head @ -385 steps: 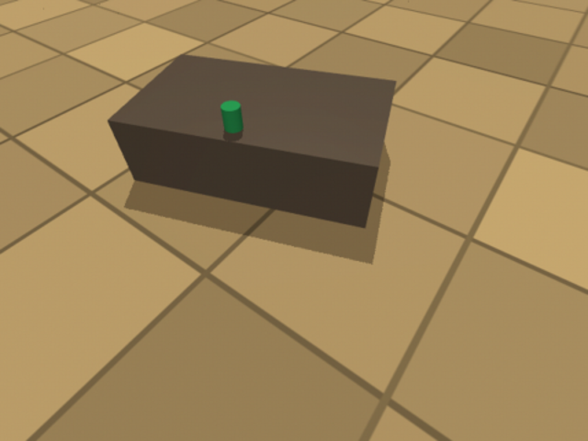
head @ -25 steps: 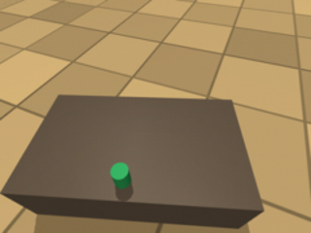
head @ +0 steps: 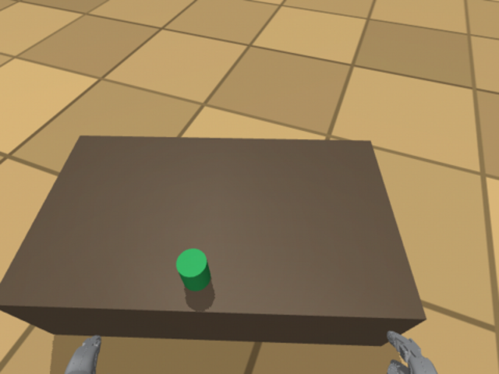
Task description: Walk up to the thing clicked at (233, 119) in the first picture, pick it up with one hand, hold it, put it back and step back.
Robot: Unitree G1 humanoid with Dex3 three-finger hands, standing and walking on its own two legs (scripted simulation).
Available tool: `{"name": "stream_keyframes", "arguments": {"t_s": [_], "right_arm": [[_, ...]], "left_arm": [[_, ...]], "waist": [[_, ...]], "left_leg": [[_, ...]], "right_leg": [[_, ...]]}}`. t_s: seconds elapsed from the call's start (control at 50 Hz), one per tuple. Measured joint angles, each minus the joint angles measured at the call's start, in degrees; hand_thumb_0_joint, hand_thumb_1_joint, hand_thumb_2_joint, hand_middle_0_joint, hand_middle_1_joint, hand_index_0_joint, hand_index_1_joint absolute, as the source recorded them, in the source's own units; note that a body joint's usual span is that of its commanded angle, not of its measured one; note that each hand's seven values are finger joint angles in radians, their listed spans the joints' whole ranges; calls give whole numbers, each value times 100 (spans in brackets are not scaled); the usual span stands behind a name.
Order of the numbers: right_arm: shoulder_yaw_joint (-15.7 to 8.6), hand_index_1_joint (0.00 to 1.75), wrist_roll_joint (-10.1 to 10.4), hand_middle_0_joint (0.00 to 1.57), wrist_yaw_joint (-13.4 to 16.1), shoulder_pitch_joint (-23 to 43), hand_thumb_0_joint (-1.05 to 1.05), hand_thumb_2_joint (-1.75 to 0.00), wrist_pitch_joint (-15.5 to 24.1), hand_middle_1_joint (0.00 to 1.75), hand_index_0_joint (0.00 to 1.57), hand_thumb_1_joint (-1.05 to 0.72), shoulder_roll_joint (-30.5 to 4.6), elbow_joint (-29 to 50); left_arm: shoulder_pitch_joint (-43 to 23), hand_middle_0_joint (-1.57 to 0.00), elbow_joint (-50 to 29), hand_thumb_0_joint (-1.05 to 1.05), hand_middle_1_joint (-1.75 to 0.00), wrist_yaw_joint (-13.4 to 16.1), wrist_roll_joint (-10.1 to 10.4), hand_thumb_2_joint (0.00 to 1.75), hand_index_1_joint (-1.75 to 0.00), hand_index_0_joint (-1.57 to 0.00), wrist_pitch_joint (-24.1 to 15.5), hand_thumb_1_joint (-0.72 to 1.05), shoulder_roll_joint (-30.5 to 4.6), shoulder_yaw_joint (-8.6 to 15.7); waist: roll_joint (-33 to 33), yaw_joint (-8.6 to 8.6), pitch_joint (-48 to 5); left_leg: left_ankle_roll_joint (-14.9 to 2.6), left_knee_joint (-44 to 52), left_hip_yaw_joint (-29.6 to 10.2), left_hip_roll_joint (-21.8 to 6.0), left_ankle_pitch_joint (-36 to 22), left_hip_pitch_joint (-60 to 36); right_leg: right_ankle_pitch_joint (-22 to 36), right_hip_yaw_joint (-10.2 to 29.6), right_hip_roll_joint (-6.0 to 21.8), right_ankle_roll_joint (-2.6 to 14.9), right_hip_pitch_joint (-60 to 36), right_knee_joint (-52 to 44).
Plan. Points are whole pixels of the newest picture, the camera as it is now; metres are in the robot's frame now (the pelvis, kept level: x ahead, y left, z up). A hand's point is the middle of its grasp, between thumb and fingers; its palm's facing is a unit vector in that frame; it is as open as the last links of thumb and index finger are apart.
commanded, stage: go down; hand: left
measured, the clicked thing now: (194, 270) +0.43 +0.17 -0.35
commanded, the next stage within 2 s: none
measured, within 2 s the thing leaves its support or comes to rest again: neither
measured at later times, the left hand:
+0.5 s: hand out of the picture +0.15 +0.25 -0.12, palm faces +0.07 -0.95 -0.31, open 17.1 cm
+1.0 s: hand (83, 324) +0.22 +0.30 -0.08, palm faces +0.20 -0.93 -0.30, open 17.1 cm
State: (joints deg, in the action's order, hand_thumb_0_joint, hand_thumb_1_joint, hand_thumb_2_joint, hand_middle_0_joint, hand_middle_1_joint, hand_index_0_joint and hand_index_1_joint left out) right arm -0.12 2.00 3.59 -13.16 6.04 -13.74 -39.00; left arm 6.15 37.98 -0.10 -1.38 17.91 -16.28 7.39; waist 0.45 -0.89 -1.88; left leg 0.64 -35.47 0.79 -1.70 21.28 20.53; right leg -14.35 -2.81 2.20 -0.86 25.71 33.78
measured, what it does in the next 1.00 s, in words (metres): stands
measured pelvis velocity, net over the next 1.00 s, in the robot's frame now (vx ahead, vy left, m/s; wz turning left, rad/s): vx -0.02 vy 0.00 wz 0.04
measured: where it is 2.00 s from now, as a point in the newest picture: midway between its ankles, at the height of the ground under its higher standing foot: outside the picture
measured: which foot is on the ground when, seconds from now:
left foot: down 0.00-1.00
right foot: down 0.00-1.00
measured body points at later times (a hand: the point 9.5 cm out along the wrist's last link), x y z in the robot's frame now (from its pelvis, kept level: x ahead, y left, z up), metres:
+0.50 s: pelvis +0.00 +0.02 -0.03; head +0.04 +0.02 +0.42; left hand +0.15 +0.30 -0.10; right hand +0.16 -0.23 -0.11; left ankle -0.04 +0.12 -0.73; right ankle +0.03 -0.13 -0.73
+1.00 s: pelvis -0.02 +0.00 -0.04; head +0.02 +0.02 +0.40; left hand +0.21 +0.35 -0.06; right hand +0.14 -0.25 -0.11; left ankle -0.04 +0.12 -0.73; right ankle +0.03 -0.13 -0.73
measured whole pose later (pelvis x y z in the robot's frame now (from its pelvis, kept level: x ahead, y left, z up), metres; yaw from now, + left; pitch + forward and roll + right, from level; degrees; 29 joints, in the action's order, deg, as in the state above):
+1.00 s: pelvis -0.02 +0.00 -0.04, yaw +2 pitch +11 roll -3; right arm 2.7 1.4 11.3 -14.4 16.0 -14.1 -37.2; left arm 2.8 17.3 -5.6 3.7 23.3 -26.4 16.0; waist 0.3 -2.3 -6.2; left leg 0.7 -57.5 -3.2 -2.0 29.7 38.5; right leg -21.4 -5.9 2.6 -0.8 40.8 51.9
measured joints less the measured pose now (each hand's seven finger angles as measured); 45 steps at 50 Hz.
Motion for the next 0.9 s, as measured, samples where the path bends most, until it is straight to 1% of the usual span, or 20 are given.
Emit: {"name": "stream_keyframes", "arguments": {"t_s": [0.08, 0.18, 0.32, 0.48, 0.62, 0.74, 0.82, 0.9], "right_arm": [[12, 30, -27, 20, 49, 47, 1, -89, 112, 30, 20, -91, -2, 118], [17, 30, -55, 20, 121, 71, 1, -89, 189, 30, 21, -89, -13, 215], [48, 30, -64, 20, 180, 24, 1, -88, 253, 30, 21, -87, 7, 339], [89, 30, -74, 20, 218, -104, 1, -88, 311, 30, 21, -86, 62, 491], [104, 30, -72, 20, 359, -170, 1, -88, 416, 30, 21, -86, 67, 580], [110, 30, -63, 20, 517, -193, 1, -88, 566, 30, 21, -87, 39, 600], [137, 30, -59, 20, 639, -180, 1, -88, 733, 30, 21, -87, 4, 552], [214, 30, -49, 20, 731, -128, 1, -88, 894, 30, 21, -87, -18, 425]], "left_arm": [[249, -6, -544, 0, -3, -9, -26, 8, -4, -6, 128, -26, -7, -19], [561, -7, -1170, 0, -4, -1, -22, 6, -5, -7, 341, -34, -45, -84], [830, -7, -1777, 0, -4, -8, 56, 5, -5, -7, 683, -41, -60, -174], [1172, -8, -2459, -1, -4, -30, 100, 5, -5, -7, 939, -45, -66, -163], [1396, -7, -2861, -1, -5, -19, 162, 7, -6, -7, 1046, -46, -126, -18], [1512, -7, -3079, -1, -6, -84, 251, 9, -7, -7, 1084, -46, -238, 129], [1190, -7, -2922, -1, -6, -155, 318, 9, -7, -7, 1034, -47, -379, 285], [567, -8, -2648, -1, -6, -268, 418, 9, -7, -7, 868, -48, -626, 542]], "waist": [[-35, 16, -49], [16, -7, -178], [113, -38, -367], [145, -41, -472], [147, -49, -559], [151, -62, -625], [127, -48, -610], [51, -60, -517]], "left_leg": [[-21, -269, -41, 2, 152, 172], [-53, -584, -85, -3, 340, 357], [-92, -993, -124, 5, 551, 666], [-84, -1422, -187, -5, 715, 1071], [-57, -1792, -249, -15, 837, 1397], [-34, -2025, -305, -27, 902, 1582], [-19, -2171, -360, -23, 916, 1733], [1, -2257, -395, -23, 900, 1827]], "right_leg": [[-111, -32, 12, -28, 119, 180], [-241, -68, 17, -68, 237, 378], [-401, -92, 37, -114, 494, 690], [-554, -136, 42, -106, 867, 1081], [-693, -180, 45, -71, 1187, 1462], [-767, -223, 41, -43, 1356, 1689], [-787, -269, 49, -26, 1481, 1816], [-775, -298, 52, -6, 1561, 1894]]}}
